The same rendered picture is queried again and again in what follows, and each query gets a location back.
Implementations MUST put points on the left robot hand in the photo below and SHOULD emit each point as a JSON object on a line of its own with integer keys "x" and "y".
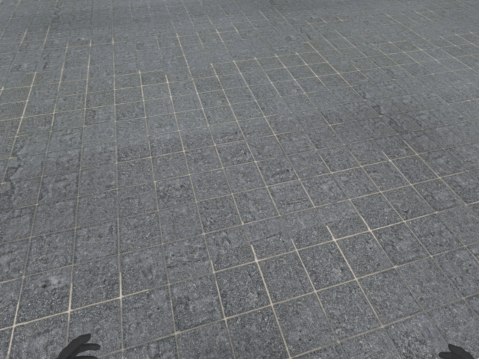
{"x": 78, "y": 345}

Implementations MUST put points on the right robot hand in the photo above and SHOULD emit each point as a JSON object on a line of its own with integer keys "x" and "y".
{"x": 456, "y": 353}

